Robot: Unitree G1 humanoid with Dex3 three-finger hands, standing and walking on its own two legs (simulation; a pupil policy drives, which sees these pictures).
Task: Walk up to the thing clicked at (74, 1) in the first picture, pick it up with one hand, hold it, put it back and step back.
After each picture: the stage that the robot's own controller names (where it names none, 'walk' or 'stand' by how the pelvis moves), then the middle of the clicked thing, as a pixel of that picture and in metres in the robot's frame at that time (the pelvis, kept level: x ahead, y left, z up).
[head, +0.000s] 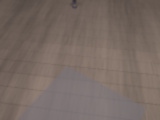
stand; (74, 4) +2.30 +0.11 -0.72
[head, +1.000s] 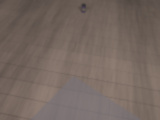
walk; (83, 8) +2.15 +0.08 -0.70
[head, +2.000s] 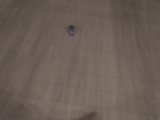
walk; (71, 30) +1.49 +0.11 -0.69
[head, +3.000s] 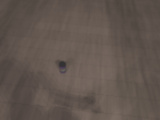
walk; (62, 67) +0.97 +0.16 -0.70
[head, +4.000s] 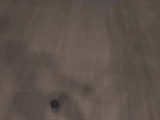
walk; (54, 106) +0.59 +0.18 -0.71
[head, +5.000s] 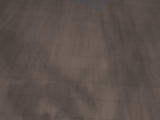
stand; out of the picture +0.41 +0.18 -0.71
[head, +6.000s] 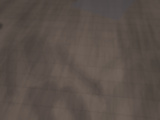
stand; out of the picture +0.35 +0.19 -0.72
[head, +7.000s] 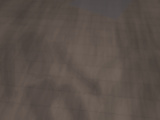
stand; out of the picture +0.34 +0.18 -0.72
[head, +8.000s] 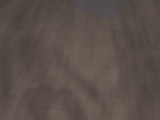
stand; out of the picture +0.35 +0.20 -0.73
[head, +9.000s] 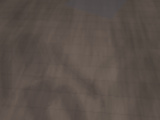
stand; out of the picture +0.34 +0.21 -0.73
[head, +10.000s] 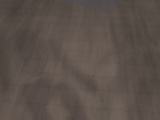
go down; out of the picture +0.34 +0.20 -0.72
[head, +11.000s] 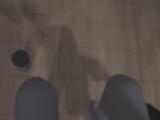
go down; (21, 61) +0.43 +0.22 -0.30
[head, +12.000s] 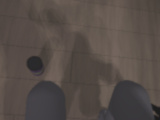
close in; (36, 66) +0.43 +0.21 -0.31
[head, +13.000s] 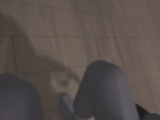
close in; out of the picture +0.42 +0.25 -0.22
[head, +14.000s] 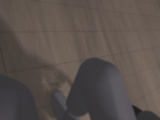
close; out of the picture +0.42 +0.27 -0.22
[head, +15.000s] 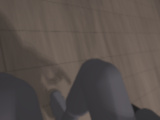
lift; out of the picture +0.40 +0.25 -0.23
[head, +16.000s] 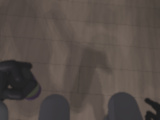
lift; (26, 84) +0.32 +0.20 -0.06
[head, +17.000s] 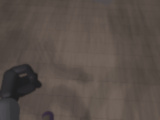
hold; out of the picture +0.34 +0.19 -0.39
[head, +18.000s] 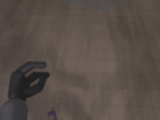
hold; (52, 119) +0.50 +0.24 -0.71
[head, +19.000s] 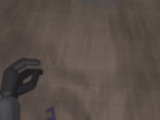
hold; (51, 116) +0.50 +0.24 -0.70
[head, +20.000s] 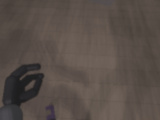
stand; (50, 114) +0.50 +0.24 -0.70
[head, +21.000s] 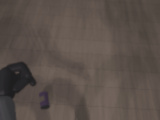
crouch; (44, 100) +0.51 +0.25 -0.67
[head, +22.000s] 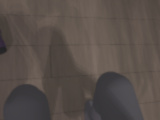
lower; out of the picture +0.57 +0.28 -0.32
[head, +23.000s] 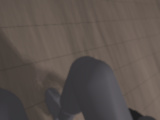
lower; out of the picture +0.53 +0.36 -0.26
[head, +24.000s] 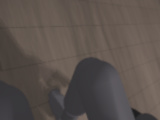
lower; out of the picture +0.52 +0.36 -0.25
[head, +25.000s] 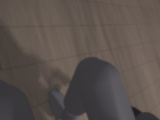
lower; out of the picture +0.52 +0.36 -0.25
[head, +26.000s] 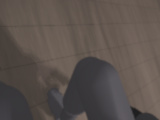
lower; out of the picture +0.52 +0.36 -0.26
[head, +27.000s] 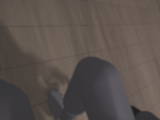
loosen; out of the picture +0.52 +0.37 -0.25
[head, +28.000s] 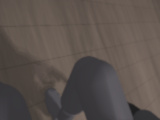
withdraw; out of the picture +0.51 +0.39 -0.25
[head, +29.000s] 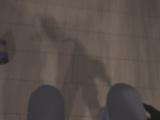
walk; (0, 52) +0.53 +0.41 -0.38
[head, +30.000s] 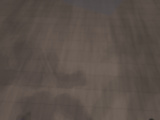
stand; out of the picture +0.45 +0.46 -0.68
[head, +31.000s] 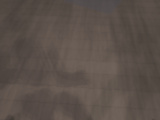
stand; out of the picture +0.44 +0.54 -0.69
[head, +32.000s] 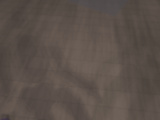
stand; out of the picture +0.44 +0.60 -0.72
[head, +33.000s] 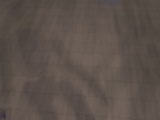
walk; out of the picture +0.44 +0.67 -0.74
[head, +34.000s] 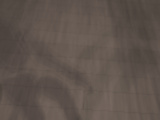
walk; out of the picture +0.53 +0.66 -0.73
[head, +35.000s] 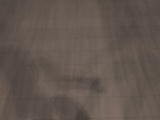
walk; out of the picture +0.73 +0.87 -0.71
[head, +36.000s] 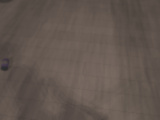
stand; (5, 64) +1.05 +0.81 -0.73
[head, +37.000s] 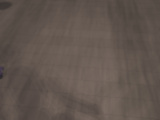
stand; out of the picture +1.01 +0.87 -0.75
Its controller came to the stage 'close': yes
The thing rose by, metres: 0.70
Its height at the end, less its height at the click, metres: -0.02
